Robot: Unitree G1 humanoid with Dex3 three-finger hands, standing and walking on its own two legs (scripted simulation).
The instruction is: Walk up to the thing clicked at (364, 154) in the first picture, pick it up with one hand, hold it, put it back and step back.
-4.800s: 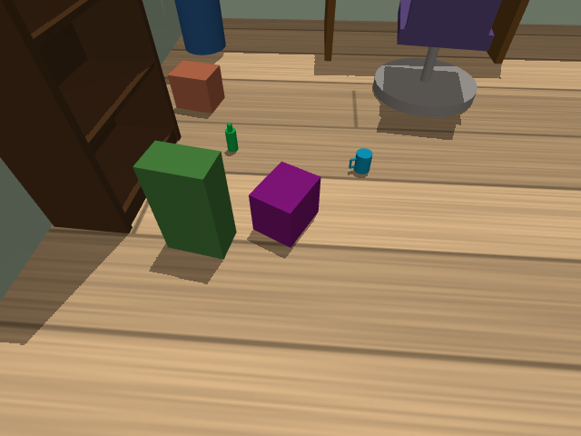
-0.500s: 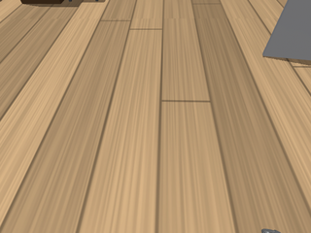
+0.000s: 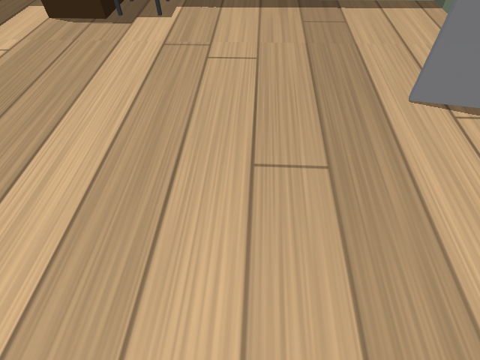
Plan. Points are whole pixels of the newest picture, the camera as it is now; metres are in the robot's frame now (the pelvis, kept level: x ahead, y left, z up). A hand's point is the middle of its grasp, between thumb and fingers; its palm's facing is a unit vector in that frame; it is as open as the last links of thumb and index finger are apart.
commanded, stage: stand
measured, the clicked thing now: out of the picture +0.41 +1.43 -0.73
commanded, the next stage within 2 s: none
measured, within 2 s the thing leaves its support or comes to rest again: neither
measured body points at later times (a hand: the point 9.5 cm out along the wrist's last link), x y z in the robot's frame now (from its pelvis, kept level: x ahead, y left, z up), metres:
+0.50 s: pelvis +0.00 +0.01 +0.00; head +0.00 +0.00 +0.45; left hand +0.08 +0.31 -0.13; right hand +0.07 -0.30 -0.13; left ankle -0.01 +0.13 -0.75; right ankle +0.04 -0.13 -0.75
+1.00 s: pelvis +0.00 +0.00 +0.00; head +0.01 +0.00 +0.45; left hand +0.08 +0.31 -0.13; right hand +0.08 -0.30 -0.13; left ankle -0.01 +0.13 -0.75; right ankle +0.04 -0.13 -0.75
